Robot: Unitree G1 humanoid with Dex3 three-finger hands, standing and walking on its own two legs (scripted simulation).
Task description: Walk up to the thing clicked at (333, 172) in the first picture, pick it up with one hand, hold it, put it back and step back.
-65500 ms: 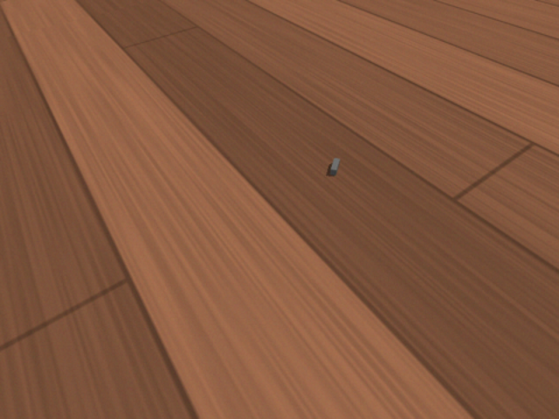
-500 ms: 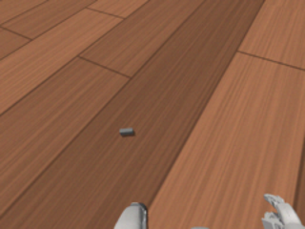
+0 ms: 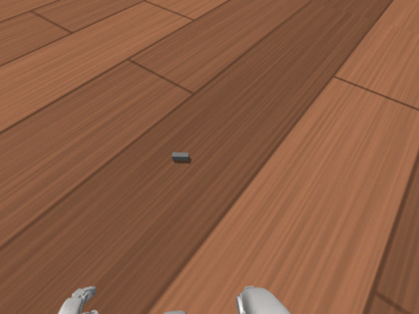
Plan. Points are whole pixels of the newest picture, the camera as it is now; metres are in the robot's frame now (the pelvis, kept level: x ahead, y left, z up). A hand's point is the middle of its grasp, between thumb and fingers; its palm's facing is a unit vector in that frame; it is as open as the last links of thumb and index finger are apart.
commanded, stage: step back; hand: left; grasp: from above
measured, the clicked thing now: (180, 156) +1.01 +0.17 -0.74
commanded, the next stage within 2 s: stand in 1.06 s
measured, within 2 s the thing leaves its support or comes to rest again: neither
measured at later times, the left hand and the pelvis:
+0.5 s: hand out of the picture -0.01 +0.28 -0.15, palm faces -0.04 -0.92 -0.40, open 7.4 cm; pelvis -0.05 +0.01 +0.00, yaw -2 degrees
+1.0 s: hand out of the picture +0.14 +0.24 -0.14, palm faces -0.04 -0.94 -0.34, open 7.4 cm; pelvis +0.00 +0.00 +0.01, yaw -2 degrees
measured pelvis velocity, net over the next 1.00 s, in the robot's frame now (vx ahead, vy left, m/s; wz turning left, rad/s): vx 0.00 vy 0.00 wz -0.04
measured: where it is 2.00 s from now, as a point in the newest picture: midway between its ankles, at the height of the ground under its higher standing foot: outside the picture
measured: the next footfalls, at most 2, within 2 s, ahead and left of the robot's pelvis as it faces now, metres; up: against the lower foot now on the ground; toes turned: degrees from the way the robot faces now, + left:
right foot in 0.14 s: -0.03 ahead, -0.14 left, +0.00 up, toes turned -1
right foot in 0.70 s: +0.04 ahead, -0.13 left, +0.00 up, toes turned -4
